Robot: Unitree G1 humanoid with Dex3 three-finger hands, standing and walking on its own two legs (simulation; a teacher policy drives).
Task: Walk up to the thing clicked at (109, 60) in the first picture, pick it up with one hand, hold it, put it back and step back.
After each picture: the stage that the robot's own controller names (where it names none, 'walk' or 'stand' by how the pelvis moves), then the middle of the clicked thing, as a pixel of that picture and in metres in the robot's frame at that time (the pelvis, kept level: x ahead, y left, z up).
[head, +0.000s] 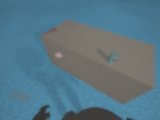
stand; (112, 58) +0.60 -0.20 -0.08
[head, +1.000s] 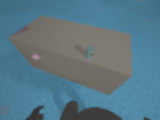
walk; (89, 52) +0.58 +0.05 -0.05
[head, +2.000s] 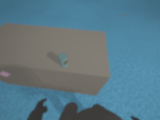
stand; (63, 60) +0.45 +0.23 -0.05
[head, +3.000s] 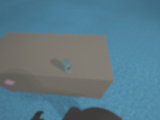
walk; (66, 66) +0.43 +0.20 -0.07
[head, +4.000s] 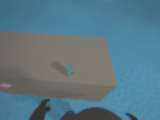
stand; (69, 71) +0.39 +0.16 -0.09
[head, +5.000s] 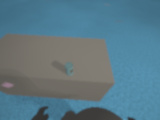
stand; (69, 69) +0.42 +0.18 -0.08
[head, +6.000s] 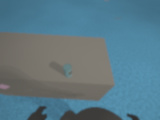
stand; (67, 70) +0.39 +0.18 -0.09
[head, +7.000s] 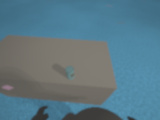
stand; (70, 73) +0.38 +0.17 -0.09
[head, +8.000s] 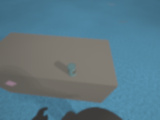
stand; (71, 70) +0.41 +0.16 -0.09
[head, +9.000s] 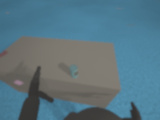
rise first; (74, 71) +0.41 +0.17 -0.08
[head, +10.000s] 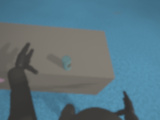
go down; (66, 63) +0.43 +0.15 -0.05
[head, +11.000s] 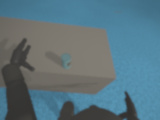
go down; (66, 61) +0.43 +0.16 -0.02
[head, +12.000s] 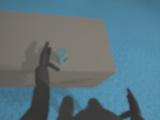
close in; (62, 57) +0.43 +0.17 +0.01
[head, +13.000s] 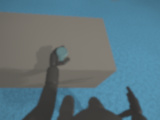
close; (62, 56) +0.44 +0.16 +0.02
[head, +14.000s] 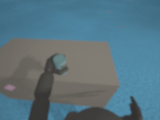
lift; (60, 65) +0.31 +0.18 +0.15
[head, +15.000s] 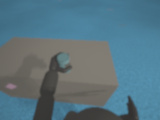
hold; (64, 63) +0.33 +0.16 +0.14
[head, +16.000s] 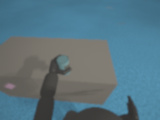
hold; (64, 65) +0.33 +0.17 +0.12
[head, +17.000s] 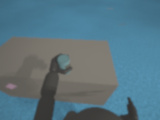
hold; (64, 64) +0.32 +0.16 +0.13
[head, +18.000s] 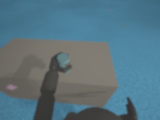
crouch; (64, 63) +0.33 +0.17 +0.14
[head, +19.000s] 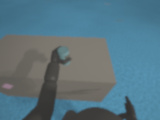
crouch; (64, 56) +0.40 +0.17 +0.12
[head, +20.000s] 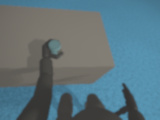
lower; (56, 49) +0.47 +0.18 +0.03
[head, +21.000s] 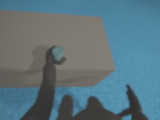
lower; (59, 56) +0.43 +0.17 +0.02
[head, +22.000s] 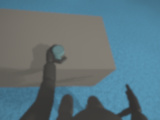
lower; (59, 54) +0.44 +0.17 +0.02
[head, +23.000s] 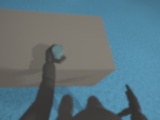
lower; (58, 54) +0.44 +0.17 +0.02
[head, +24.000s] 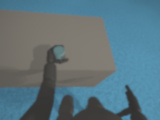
open; (60, 55) +0.44 +0.17 +0.02
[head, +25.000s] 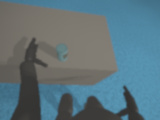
sink last; (62, 53) +0.44 +0.16 +0.02
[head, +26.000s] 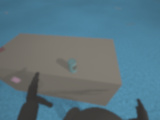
sink last; (72, 65) +0.44 +0.18 -0.02
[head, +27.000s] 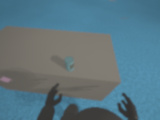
stand; (69, 64) +0.42 +0.17 -0.01
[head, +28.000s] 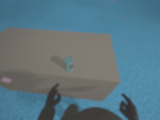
stand; (69, 64) +0.42 +0.18 -0.01
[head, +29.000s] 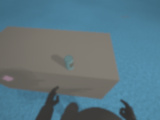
stand; (69, 62) +0.43 +0.18 -0.02
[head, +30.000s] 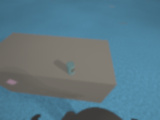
stand; (70, 68) +0.43 +0.16 -0.08
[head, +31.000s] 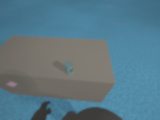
stand; (69, 68) +0.43 +0.18 -0.08
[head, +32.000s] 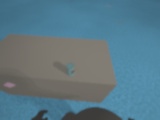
stand; (70, 69) +0.42 +0.17 -0.09
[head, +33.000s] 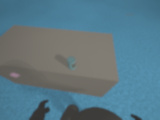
walk; (71, 63) +0.44 +0.17 -0.08
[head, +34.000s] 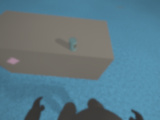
walk; (72, 44) +0.61 +0.18 -0.07
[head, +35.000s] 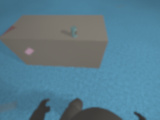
walk; (74, 32) +0.88 +0.25 -0.07
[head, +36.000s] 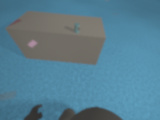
stand; (77, 28) +1.06 +0.19 -0.07
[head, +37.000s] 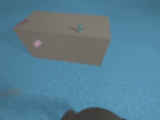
stand; (80, 28) +1.01 +0.18 -0.07
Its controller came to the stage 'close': yes
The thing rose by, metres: 0.20
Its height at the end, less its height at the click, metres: +0.00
